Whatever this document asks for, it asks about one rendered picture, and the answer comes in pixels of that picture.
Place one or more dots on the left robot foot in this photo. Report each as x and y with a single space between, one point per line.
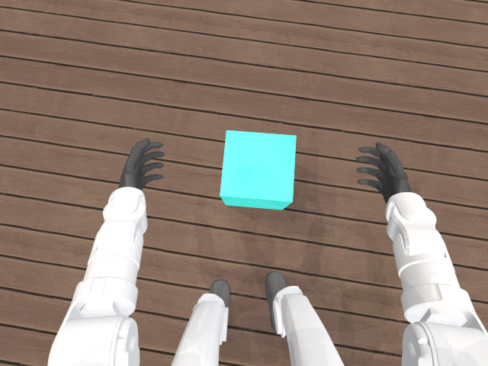
222 290

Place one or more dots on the robot left forearm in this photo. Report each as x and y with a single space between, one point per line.
109 286

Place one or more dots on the robot left hand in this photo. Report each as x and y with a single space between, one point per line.
134 170

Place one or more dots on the robot right upper arm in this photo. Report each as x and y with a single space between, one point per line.
435 344

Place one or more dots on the robot right hand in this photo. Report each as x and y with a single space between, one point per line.
392 178

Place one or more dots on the robot left upper arm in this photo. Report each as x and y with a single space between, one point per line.
97 341

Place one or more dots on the robot left shin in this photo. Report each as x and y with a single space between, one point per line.
210 297

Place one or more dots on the robot right forearm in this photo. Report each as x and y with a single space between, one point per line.
431 292

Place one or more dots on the carton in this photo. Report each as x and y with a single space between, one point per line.
258 170

